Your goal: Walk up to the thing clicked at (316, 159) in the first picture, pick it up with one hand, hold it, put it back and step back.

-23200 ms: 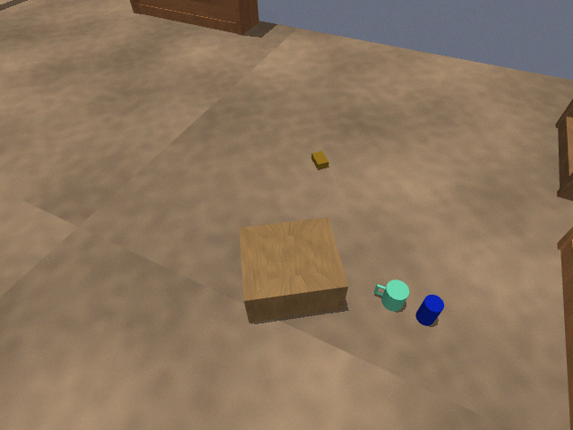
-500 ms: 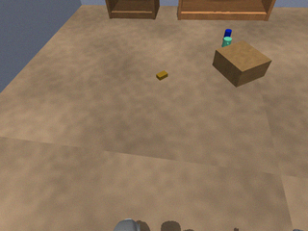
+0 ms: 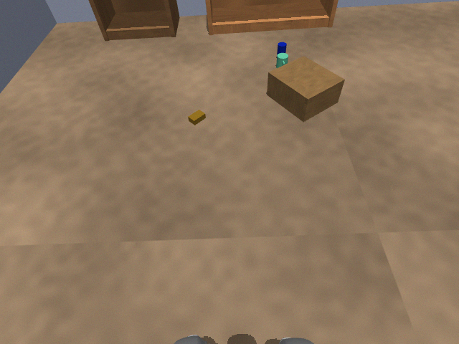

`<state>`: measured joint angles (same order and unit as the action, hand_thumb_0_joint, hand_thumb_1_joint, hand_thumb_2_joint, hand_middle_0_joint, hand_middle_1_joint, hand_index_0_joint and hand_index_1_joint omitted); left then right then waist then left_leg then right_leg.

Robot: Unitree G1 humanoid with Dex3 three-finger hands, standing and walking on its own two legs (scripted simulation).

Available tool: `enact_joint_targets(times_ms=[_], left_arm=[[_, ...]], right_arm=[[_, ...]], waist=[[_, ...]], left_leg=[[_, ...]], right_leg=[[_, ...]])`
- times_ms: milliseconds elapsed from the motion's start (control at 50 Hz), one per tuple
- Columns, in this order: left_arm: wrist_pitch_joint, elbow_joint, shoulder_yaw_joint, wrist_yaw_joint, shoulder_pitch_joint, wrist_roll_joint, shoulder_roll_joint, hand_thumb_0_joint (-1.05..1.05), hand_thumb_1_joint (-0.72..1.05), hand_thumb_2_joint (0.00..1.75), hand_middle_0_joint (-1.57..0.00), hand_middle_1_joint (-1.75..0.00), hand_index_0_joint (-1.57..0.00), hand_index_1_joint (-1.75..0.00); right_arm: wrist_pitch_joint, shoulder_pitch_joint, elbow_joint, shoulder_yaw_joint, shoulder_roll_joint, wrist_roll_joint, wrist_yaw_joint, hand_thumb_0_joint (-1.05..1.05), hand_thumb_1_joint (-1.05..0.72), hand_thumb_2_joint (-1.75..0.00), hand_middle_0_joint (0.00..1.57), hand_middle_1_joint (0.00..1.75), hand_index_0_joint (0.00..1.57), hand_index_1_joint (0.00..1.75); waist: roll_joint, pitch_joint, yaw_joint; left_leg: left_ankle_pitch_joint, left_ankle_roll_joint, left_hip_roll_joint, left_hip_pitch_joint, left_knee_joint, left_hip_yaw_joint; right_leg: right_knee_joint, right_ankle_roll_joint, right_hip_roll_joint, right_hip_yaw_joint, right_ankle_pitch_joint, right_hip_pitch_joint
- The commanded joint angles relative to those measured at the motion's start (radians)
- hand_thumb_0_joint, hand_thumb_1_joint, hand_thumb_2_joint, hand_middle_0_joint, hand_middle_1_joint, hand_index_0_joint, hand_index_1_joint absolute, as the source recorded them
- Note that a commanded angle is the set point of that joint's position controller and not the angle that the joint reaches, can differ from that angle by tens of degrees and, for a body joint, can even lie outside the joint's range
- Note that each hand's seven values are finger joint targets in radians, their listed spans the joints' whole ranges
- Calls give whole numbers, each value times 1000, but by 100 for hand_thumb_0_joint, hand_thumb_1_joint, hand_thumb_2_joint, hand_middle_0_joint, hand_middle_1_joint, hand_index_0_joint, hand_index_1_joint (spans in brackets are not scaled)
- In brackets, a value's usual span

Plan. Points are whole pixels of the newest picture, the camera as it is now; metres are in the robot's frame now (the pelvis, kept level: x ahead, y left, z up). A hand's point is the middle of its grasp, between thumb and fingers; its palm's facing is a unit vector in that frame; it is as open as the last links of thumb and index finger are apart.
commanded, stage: walk up
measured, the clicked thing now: (196, 117) +1.48 +0.24 -0.72
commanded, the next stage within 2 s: stand in 1.00 s
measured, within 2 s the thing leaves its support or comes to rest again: neither
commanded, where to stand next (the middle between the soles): +0.07 +0.04 m, yaw -1 degrees
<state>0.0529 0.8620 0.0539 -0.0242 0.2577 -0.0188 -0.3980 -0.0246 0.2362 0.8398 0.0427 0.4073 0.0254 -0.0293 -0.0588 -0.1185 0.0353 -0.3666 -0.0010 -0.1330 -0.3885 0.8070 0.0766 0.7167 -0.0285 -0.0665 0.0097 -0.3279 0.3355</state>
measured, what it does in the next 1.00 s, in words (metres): stands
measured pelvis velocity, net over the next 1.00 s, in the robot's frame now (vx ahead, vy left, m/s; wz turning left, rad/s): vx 0.02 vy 0.02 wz -0.10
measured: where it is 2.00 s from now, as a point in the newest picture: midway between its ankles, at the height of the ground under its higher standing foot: outside the picture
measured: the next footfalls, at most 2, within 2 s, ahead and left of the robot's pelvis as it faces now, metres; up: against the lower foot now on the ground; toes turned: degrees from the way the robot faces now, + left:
none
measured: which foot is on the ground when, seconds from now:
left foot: down 0.00-1.00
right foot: down 0.00-1.00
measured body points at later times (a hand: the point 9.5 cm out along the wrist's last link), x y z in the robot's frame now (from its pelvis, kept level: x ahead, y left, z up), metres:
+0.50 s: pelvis +0.00 +0.02 +0.02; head +0.01 +0.01 +0.47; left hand +0.12 +0.31 -0.10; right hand +0.05 -0.29 -0.11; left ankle +0.03 +0.15 -0.71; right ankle +0.03 -0.10 -0.71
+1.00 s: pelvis +0.02 +0.02 +0.04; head +0.04 +0.02 +0.49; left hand +0.14 +0.31 -0.10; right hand +0.08 -0.29 -0.10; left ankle +0.03 +0.15 -0.71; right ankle +0.03 -0.10 -0.71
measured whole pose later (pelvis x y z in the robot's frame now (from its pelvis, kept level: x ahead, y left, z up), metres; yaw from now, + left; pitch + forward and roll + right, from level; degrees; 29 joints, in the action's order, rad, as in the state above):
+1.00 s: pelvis +0.02 +0.02 +0.04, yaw -6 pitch -2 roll +0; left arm 0.02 1.15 0.01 0.00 0.06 0.00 -0.33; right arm 0.01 0.06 1.13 0.02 0.35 0.00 -0.02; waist 0.00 -0.06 0.02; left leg -0.22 0.02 -0.05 -0.13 0.38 0.09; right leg 0.40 0.01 -0.03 -0.12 -0.18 0.18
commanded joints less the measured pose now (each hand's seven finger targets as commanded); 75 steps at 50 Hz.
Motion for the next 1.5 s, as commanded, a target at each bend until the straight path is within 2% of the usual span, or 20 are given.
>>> enact_joint_targets(times_ms=[0, 20, 60, 100, 140, 160, 180, 200, 220, 260, 300, 360, 400, 560, 800, 960, 980, 1140, 1240, 1480], left_arm=[[33, -72, 74, -28, -18, -21, -327, 0, 90, 90, -20, -30, -20, -30], [27, -70, 65, -24, -51, -14, -299, 0, 90, 90, -20, -30, -20, -30], [31, -54, 49, -19, -72, -7, -240, 0, 90, 90, -20, -30, -20, -30], [34, -36, 49, -16, -71, -3, -240, 0, 90, 90, -20, -30, -20, -30], [24, -30, 40, -9, -113, 2, -235, 0, 90, 90, -20, -30, -20, -30], [17, -28, 31, -7, -120, 6, -207, 0, 90, 90, -20, -30, -20, -30], [15, -23, 23, -6, -122, 13, -175, 0, 90, 90, -20, -30, -20, -30], [12, -2, 18, -4, -97, 20, -154, 0, 90, 90, -20, -30, -20, -30], [9, 32, 22, -4, -72, 19, -173, 0, 90, 90, -20, -30, -20, -30], [14, 59, 22, -2, -79, 6, -192, 0, 90, 90, -20, -30, -20, -30], [13, 64, 24, 5, -150, 9, -209, 0, 90, 90, -20, -30, -20, -30], [5, 99, 8, 9, -153, 20, -168, 0, 90, 90, -20, -30, -20, -30], [4, 123, 6, 10, -142, 18, -165, 0, 90, 90, -20, -30, -20, -30], [4, 176, -5, 12, -207, 22, -159, 0, 90, 90, -20, -30, -20, -30], [-4, 224, -14, 9, -235, 21, -152, 0, 90, 90, -20, -30, -20, -30], [-6, 227, -13, 7, -254, 16, -147, 0, 90, 90, -20, -30, -20, -30], [-8, 235, -9, 8, -248, 11, -165, 0, 90, 90, -20, -30, -20, -30], [-16, 235, -5, 13, -239, 13, -146, 0, 90, 90, -20, -30, -20, -30], [-20, 233, -6, 14, -241, 11, -146, 0, 90, 90, -20, -30, -20, -30], [-15, 226, -8, 14, -220, 11, -154, 0, 90, 90, -20, -30, -20, -30]], right_arm=[[9, -62, -73, 43, 170, -10, 28, 0, -90, -90, 20, 30, 20, 30], [12, -44, -52, 55, 192, -8, 28, 0, -90, -90, 20, 30, 20, 30], [22, -36, -16, 46, 175, -21, 22, 0, -90, -90, 20, 30, 20, 30], [29, -8, 13, 33, 155, -24, 22, 0, -90, -90, 20, 30, 20, 30], [41, 23, 46, 32, 158, -19, 25, 0, -90, -90, 20, 30, 20, 30], [51, 24, 57, 37, 169, -16, 29, 0, -90, -90, 20, 30, 20, 30], [60, 23, 63, 41, 194, -11, 32, 0, -90, -90, 20, 30, 20, 30], [67, -46, 50, 40, 224, -12, 30, 0, -90, -90, 20, 30, 20, 30], [65, -95, 51, 34, 230, -15, 24, 0, -90, -90, 20, 30, 20, 30], [56, -129, 66, 18, 189, -18, 18, 0, -90, -90, 20, 30, 20, 30], [55, -89, 96, 11, 172, -15, 19, 0, -90, -90, 20, 30, 20, 30], [61, -127, 126, 11, 198, -14, 16, 0, -90, -90, 20, 30, 20, 30], [61, -156, 130, 5, 192, -12, 15, 0, -90, -90, 20, 30, 20, 30], [68, -155, 184, 3, 174, -20, 24, 0, -90, -90, 20, 30, 20, 30], [58, -192, 223, 13, 161, -23, 25, 0, -90, -90, 20, 30, 20, 30], [52, -208, 235, 16, 155, -21, 22, 0, -90, -90, 20, 30, 20, 30], [51, -218, 233, 12, 151, -15, 25, 0, -90, -90, 20, 30, 20, 30], [62, -217, 237, 10, 155, -16, 33, 0, -90, -90, 20, 30, 20, 30], [59, -220, 239, 10, 154, -14, 33, 0, -90, -90, 20, 30, 20, 30], [60, -198, 239, 12, 154, -14, 31, 0, -90, -90, 20, 30, 20, 30]], waist=[[154, 73, -51], [147, 52, -27], [138, 58, -18], [199, 103, -17], [184, 138, 8], [158, 155, 13], [92, 185, 10], [26, 178, -28], [22, 158, -56], [66, 135, -60], [82, 104, -18], [-12, 65, -40], [3, 76, -54], [64, 151, -28], [73, 186, -21], [67, 163, -17], [77, 155, -19], [37, 203, -26], [40, 147, -26], [58, 190, -20]], left_leg=[[-217, -27, 43, -111, 127, -149], [-204, -27, 22, -24, 124, -137], [-144, -41, 40, -39, 49, -119], [-73, -36, 50, -5, -36, -89], [45, -38, 72, 153, -169, -61], [108, -45, 57, 212, -243, -93], [170, -63, -11, 236, -299, -183], [114, -100, -75, 157, -353, -282], [13, -126, -100, 67, -357, -290], [-49, -82, -29, 28, -304, -184], [-42, -49, 27, 101, -303, -125], [-109, -66, -24, 86, -412, -194], [-120, -70, -38, 72, -437, -193], [134, -46, -16, 203, -433, -118], [241, -36, -20, 320, -470, -82], [201, -27, -14, 324, -496, -72], [216, -22, -16, 286, -516, -111], [328, -14, -21, 316, -529, -108], [190, -14, -16, 282, -560, -120], [324, -14, -19, 333, -531, -121]], right_leg=[[-337, -218, 398, -629, -65, 2], [-315, -227, 373, -581, -44, 92], [-296, -153, 279, -418, 63, 4], [-271, -133, 254, -385, 171, -46], [-213, -113, 217, -317, 181, 39], [-170, -85, 195, -277, 214, 62], [-116, -51, 159, -224, 228, 62], [-94, -20, 93, -159, 161, 12], [-107, -16, 69, -131, 26, -66], [-220, -42, 121, -239, -16, -98], [-266, -61, 165, -306, -54, 5], [-248, -37, 99, -208, -32, -3], [-257, -31, 93, -198, 5, -54], [-289, -14, 134, -217, 274, -114], [-345, 0, 155, -211, 360, -142], [-390, 5, 160, -211, 336, -146], [-397, 14, 159, -190, 342, -170], [-393, 16, 169, -168, 412, -235], [-424, 19, 163, -165, 293, -196], [-416, 14, 178, -153, 375, -213]])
